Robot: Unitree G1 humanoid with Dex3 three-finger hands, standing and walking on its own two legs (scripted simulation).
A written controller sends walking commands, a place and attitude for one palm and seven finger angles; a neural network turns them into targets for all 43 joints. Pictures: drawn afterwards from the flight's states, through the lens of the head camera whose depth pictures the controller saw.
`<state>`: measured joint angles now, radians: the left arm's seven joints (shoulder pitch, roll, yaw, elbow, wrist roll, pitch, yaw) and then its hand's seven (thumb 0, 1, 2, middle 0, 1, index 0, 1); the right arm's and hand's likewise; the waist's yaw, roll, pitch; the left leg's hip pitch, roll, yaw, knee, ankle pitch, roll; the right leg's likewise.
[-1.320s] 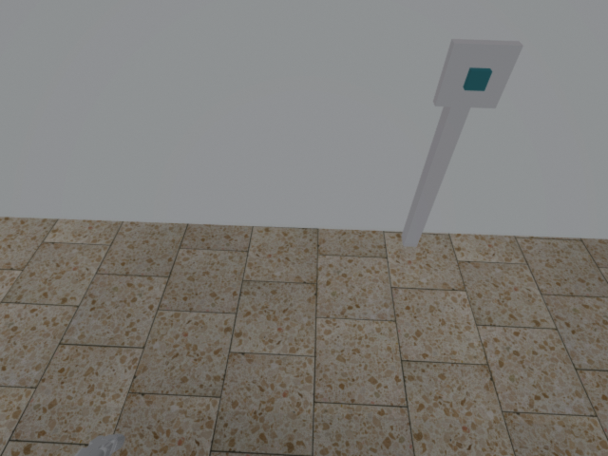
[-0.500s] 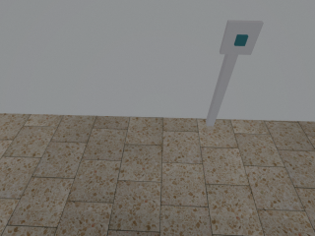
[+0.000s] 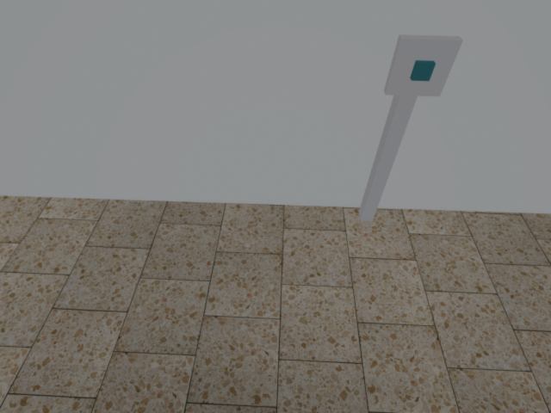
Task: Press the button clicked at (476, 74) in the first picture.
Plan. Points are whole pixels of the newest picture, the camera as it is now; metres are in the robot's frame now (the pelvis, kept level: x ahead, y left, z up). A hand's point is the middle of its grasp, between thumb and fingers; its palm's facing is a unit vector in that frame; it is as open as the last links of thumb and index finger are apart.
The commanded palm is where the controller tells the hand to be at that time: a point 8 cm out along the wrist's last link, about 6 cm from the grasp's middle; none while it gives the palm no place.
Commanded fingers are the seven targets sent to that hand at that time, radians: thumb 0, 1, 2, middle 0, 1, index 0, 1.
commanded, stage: look at it before walking up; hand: left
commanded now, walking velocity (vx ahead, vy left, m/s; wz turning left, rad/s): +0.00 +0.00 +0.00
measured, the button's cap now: (422, 70) +1.08 -0.40 +0.00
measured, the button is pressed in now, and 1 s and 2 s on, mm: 0 0 0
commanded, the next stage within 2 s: walk to a spot facing it in 0.12 s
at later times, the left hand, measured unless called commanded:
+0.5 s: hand out of the picture +0.07 +0.22 -0.17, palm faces -0.10 -0.95 -0.30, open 7.4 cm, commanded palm none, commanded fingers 0.00 0.90 0.90 -0.20 -0.30 -0.20 -0.30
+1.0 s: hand out of the picture +0.07 +0.15 -0.16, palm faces -0.26 -0.93 -0.26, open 7.4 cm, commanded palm none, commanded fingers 0.00 0.90 0.90 -0.20 -0.30 -0.20 -0.30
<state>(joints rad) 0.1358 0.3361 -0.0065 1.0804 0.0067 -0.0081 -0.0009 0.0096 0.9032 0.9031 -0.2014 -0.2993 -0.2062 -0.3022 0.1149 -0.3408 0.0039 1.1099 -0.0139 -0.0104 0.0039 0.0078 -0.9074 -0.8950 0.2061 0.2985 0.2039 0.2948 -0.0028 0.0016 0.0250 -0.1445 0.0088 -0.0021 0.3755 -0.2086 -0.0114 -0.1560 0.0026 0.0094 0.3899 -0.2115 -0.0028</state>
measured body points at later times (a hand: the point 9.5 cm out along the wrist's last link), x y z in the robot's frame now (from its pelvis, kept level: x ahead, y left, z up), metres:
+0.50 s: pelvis -0.01 +0.00 -0.01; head +0.01 -0.01 +0.44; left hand +0.08 +0.27 -0.15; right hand +0.06 -0.28 -0.15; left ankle +0.00 +0.13 -0.75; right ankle +0.00 -0.12 -0.74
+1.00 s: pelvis -0.03 -0.03 +0.00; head +0.00 -0.06 +0.44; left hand +0.08 +0.20 -0.14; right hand -0.03 -0.32 -0.15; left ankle +0.00 +0.14 -0.66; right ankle -0.02 -0.10 -0.75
